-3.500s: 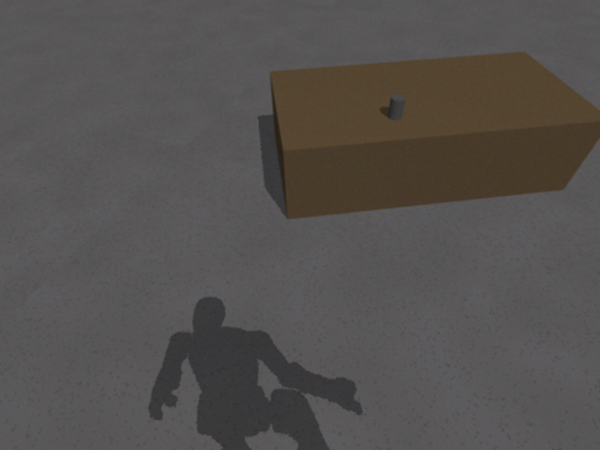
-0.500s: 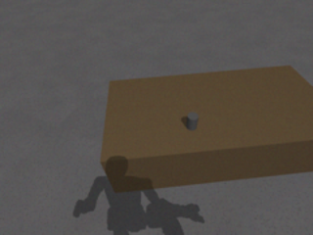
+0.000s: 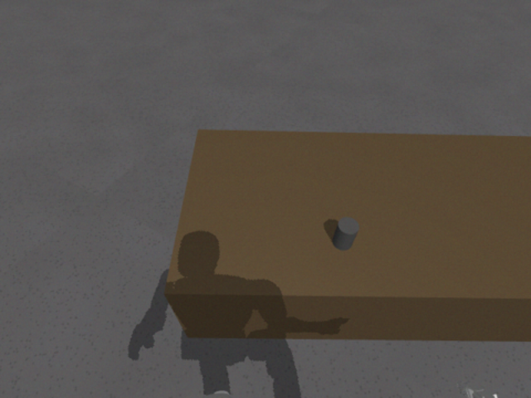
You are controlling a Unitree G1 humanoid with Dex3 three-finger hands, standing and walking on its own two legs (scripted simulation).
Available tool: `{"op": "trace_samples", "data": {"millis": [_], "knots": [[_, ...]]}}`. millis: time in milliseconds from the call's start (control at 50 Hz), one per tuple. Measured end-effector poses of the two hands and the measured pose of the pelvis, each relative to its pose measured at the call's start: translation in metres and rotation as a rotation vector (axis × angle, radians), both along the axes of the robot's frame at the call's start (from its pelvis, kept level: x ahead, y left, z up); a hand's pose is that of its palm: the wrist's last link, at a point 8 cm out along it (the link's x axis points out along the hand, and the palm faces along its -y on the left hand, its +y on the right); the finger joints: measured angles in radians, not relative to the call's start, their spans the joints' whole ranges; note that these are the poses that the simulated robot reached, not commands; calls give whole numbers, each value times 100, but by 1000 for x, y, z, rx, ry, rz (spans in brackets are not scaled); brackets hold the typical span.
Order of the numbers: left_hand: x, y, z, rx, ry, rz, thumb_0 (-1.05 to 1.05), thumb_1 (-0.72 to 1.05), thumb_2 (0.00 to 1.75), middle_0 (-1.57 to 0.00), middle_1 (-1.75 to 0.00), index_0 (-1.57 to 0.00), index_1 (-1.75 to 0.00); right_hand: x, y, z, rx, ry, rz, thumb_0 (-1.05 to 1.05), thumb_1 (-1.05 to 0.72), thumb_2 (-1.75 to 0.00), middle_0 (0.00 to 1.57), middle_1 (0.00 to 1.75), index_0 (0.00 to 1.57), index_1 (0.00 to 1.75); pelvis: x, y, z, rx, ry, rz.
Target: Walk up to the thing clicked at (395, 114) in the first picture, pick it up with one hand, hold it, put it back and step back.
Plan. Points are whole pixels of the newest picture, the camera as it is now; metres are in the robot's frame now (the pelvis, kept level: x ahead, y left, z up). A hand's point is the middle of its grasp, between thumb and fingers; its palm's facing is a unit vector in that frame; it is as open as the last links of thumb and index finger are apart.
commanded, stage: walk up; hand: right
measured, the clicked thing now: (345, 234) +0.60 -0.21 -0.32
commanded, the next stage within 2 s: stand in 1.64 s
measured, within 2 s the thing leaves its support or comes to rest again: neither
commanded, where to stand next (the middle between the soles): +0.12 +0.01 m, yaw +0 degrees
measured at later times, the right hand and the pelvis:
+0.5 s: hand out of the picture +0.08 -0.28 -0.15, palm faces -0.03 +0.94 -0.34, open 7.4 cm; pelvis +0.02 -0.01 +0.00, yaw +0 degrees
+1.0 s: hand out of the picture +0.16 -0.27 -0.12, palm faces -0.04 +0.94 -0.34, open 7.4 cm; pelvis +0.04 -0.01 +0.03, yaw +1 degrees
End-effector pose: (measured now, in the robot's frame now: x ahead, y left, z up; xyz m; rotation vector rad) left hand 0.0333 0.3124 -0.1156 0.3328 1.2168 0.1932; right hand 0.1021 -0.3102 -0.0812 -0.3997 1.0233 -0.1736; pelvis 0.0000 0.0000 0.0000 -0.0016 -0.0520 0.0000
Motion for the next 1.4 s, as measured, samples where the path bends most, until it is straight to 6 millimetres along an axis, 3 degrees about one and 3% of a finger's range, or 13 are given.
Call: {"op": "trace_samples", "data": {"millis": [120,220,380,500,620,780,1000,1200,1400], "knots": [[36,-10,5,4,-36,-29,1,90,90,-20,-30,-20,-30,9,-9,0,-7,11,-13,0,-90,-90,21,30,21,30,13,-8,3,4,4,-14],[45,-19,4,53,-44,-26,0,90,90,-20,-30,-20,-30,12,-24,-25,24,41,-50,0,-90,-90,21,30,20,30,18,-22,-8,-10,-6,-16],[64,-19,13,68,-61,-40,1,90,90,-20,-30,-21,-30,-4,-19,-40,57,145,-80,0,-91,-90,20,30,20,30,19,-20,-6,4,17,-2],[82,-16,14,36,-70,-31,1,90,90,-20,-30,-21,-30,-26,-9,-34,53,224,-102,0,-91,-90,20,30,20,30,23,-13,4,1,15,-6],[94,-18,16,3,-71,-20,1,90,90,-20,-30,-20,-30,-24,-1,-23,55,243,-104,1,-90,-90,21,30,20,30,32,-10,13,-3,14,1],[97,-22,20,-16,-62,8,1,90,90,-20,-30,-20,-30,9,0,-11,52,186,-93,0,-90,-90,21,30,20,30,39,-11,22,-3,5,9],[84,-24,26,-6,-20,41,1,90,90,-20,-30,-20,-30,48,-2,-5,64,127,-57,0,-90,-90,20,30,20,30,45,-15,27,-1,12,19],[77,-25,28,6,10,63,1,90,90,-20,-30,-20,-30,46,-2,-11,76,166,-62,0,-90,-90,20,30,20,30,50,-17,28,0,16,27],[89,-28,27,0,-1,56,1,90,90,-20,-30,-20,-30,33,-3,-13,74,206,-84,0,-90,-90,20,30,20,30,55,-18,29,0,16,30]]}}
